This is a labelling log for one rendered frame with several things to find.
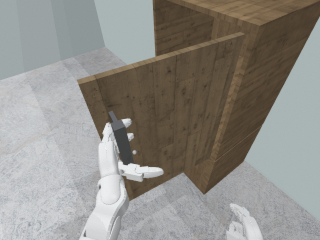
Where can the robot left forearm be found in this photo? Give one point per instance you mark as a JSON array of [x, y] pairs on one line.
[[112, 201]]

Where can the cupboard door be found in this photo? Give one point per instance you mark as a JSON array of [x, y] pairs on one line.
[[175, 102]]

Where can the handle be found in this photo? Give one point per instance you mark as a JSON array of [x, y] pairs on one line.
[[121, 137]]

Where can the right robot hand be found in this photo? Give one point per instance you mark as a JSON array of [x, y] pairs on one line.
[[249, 230]]

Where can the left robot hand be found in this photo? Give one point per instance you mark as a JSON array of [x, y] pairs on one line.
[[108, 158]]

